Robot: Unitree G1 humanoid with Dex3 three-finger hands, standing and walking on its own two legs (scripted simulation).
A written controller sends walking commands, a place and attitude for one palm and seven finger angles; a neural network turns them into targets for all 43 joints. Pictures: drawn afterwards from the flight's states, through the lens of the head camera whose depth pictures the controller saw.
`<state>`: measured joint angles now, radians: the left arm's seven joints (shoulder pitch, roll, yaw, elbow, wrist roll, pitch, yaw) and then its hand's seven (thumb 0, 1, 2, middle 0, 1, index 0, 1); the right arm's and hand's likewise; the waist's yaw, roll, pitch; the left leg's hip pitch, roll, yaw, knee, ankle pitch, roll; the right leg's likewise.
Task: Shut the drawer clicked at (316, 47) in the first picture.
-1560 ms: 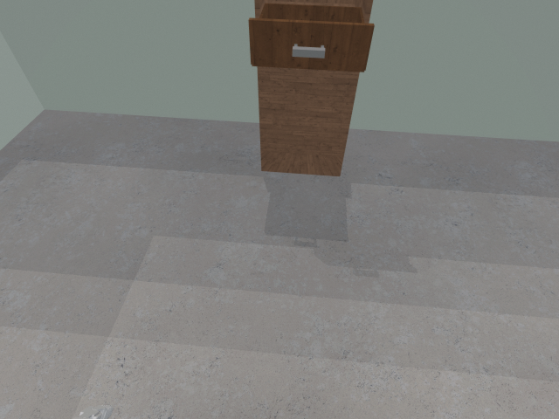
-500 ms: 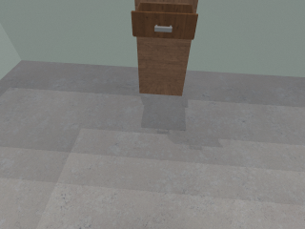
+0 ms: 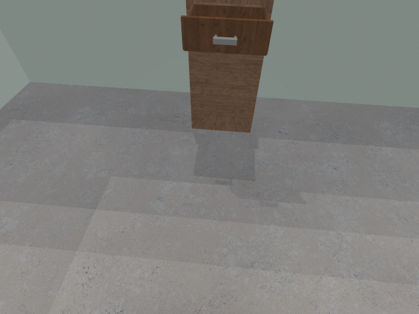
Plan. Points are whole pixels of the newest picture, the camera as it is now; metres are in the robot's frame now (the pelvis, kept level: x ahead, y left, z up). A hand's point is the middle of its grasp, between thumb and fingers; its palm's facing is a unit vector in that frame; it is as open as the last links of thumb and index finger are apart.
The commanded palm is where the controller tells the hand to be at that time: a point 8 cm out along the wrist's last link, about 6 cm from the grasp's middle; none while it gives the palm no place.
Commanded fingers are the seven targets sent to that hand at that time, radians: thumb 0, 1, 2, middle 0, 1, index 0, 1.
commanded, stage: walk to a spot facing it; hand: left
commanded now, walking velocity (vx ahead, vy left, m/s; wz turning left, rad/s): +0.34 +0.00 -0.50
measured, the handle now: (225, 39) +1.16 +0.01 +0.02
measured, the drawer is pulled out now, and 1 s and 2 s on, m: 0.29 0.29 0.29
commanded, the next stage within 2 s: turn to face it in 1.38 s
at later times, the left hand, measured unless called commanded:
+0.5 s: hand (154, 307) +0.18 +0.14 -0.19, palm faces -0.14 -0.97 -0.22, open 7.4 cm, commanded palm none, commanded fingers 0.00 0.90 0.90 -0.20 -0.30 -0.20 -0.30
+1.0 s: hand (165, 243) +0.34 +0.15 -0.20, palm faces -0.22 -0.97 -0.13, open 7.4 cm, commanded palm none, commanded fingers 0.00 0.90 0.90 -0.20 -0.30 -0.20 -0.30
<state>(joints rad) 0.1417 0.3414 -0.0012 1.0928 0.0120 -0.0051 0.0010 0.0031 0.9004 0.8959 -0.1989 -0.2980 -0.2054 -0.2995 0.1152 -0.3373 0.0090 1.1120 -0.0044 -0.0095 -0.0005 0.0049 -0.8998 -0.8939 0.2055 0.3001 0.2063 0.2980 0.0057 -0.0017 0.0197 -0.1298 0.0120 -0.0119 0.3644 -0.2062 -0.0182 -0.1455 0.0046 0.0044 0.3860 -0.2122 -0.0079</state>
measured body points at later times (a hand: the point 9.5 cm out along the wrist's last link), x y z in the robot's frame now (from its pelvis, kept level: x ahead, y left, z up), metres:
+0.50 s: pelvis +0.10 -0.05 -0.03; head +0.13 -0.06 +0.42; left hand +0.19 +0.19 -0.17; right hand -0.01 -0.27 -0.19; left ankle +0.01 +0.12 -0.71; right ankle +0.13 -0.14 -0.75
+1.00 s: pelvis +0.33 -0.03 -0.02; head +0.34 +0.00 +0.43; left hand +0.35 +0.20 -0.19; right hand +0.35 -0.27 -0.15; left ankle +0.40 +0.03 -0.75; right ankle +0.18 -0.13 -0.66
